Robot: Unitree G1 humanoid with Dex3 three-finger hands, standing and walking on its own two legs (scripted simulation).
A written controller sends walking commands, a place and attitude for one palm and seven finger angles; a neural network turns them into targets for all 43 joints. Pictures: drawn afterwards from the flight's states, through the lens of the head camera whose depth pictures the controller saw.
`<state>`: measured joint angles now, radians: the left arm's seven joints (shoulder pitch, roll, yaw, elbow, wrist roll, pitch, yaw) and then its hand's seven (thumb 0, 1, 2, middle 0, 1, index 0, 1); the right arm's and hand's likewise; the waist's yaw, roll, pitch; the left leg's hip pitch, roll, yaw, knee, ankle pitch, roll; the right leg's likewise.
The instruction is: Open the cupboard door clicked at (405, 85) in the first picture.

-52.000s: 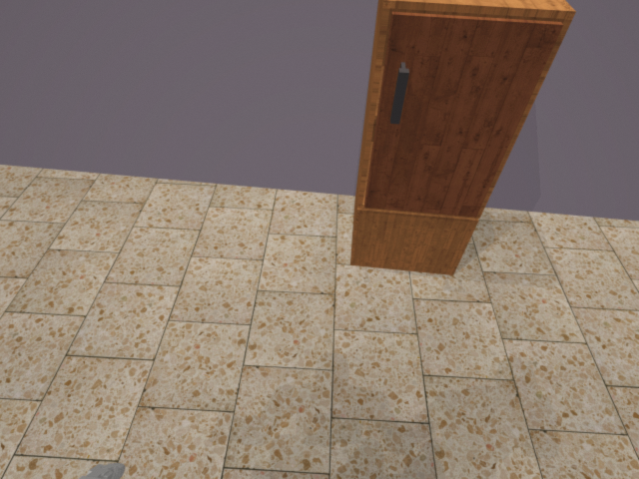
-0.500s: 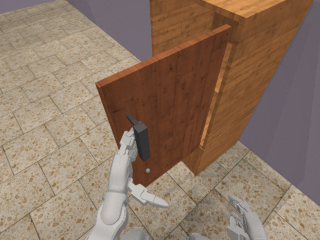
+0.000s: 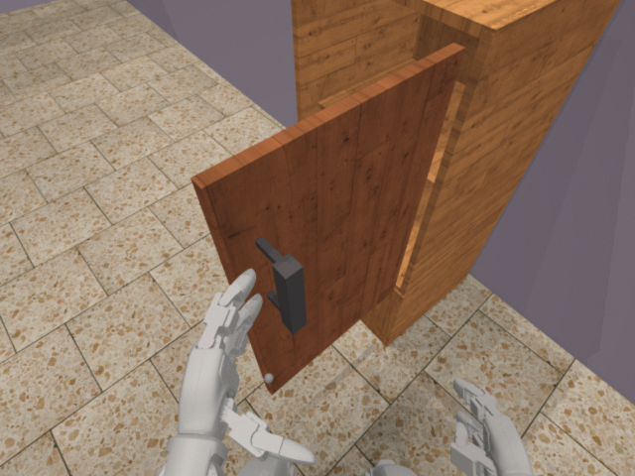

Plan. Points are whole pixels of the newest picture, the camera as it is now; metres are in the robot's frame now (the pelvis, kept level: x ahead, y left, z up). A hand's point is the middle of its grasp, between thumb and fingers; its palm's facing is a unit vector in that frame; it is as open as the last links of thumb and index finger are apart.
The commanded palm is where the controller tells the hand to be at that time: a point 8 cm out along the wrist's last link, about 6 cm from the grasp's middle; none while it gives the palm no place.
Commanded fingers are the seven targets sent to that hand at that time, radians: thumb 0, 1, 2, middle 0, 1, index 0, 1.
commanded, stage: slide the hand sideways off the handle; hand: left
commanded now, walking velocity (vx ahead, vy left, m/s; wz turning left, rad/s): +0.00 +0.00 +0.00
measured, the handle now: (280, 286) +0.33 +0.06 +0.08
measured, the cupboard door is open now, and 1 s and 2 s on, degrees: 92 92 92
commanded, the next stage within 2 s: draw the hand back to the body in 0.54 s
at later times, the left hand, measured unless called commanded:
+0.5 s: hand (222, 415) +0.18 +0.11 +0.07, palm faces -0.01 -1.00 +0.01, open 16.3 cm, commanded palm +0.15 +0.16 +0.07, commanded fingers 0.00 -0.50 0.30 -0.15 -0.30 -0.15 -0.30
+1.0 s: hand (165, 409) +0.17 +0.15 +0.11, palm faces +0.00 -1.00 -0.05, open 16.3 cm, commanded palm +0.14 +0.21 +0.13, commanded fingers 0.00 -0.50 0.30 -0.15 -0.30 -0.15 -0.30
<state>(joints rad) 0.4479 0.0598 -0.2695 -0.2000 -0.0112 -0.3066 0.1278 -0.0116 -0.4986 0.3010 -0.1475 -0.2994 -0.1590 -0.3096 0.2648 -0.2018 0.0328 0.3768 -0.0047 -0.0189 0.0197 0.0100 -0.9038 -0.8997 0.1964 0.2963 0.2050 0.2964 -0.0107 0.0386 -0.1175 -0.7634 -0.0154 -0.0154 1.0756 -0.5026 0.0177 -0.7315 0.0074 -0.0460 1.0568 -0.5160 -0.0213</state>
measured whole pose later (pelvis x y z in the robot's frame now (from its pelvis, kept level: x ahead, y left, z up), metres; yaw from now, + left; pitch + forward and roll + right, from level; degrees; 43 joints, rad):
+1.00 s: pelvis +0.00 +0.00 +0.01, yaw +0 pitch +9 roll -2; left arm 0.68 0.21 -0.01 -0.45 -0.19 -0.22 -0.08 -0.01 -0.50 0.30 -0.15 -0.30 -0.15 -0.30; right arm 0.31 -0.21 0.04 0.36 0.05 -0.05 -0.05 0.01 -0.90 -0.90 0.20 0.30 0.21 0.30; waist 0.00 0.06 -0.14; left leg -0.70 -0.01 -0.04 1.05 -0.50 0.02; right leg -0.65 0.02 -0.07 0.99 -0.49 -0.02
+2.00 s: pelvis +0.02 +0.01 +0.07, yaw -1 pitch -3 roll -1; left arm 0.48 0.35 0.35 -0.43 -0.08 -0.07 0.13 0.01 0.81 0.86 -0.20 -0.30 -0.20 -0.30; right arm 0.21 -0.23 0.02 0.60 0.02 -0.09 -0.08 0.01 -0.90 -0.90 0.20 0.30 0.21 0.30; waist 0.06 0.06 0.00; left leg -0.15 -0.02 0.01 0.48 -0.28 0.03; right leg -0.12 0.01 -0.01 0.44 -0.27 0.00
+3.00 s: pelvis -0.07 +0.03 +0.06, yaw -2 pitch -1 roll -1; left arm 0.54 0.39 0.44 -0.49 -0.02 -0.21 0.16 0.01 0.89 0.90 -0.21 -0.30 -0.21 -0.30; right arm 0.22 -0.22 -0.01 0.55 0.02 -0.04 -0.08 0.01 -0.90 -0.90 0.20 0.30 0.21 0.30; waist 0.00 0.02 0.04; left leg -0.41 -0.01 0.04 0.64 -0.24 0.07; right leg -0.37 0.01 0.01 0.57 -0.18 0.02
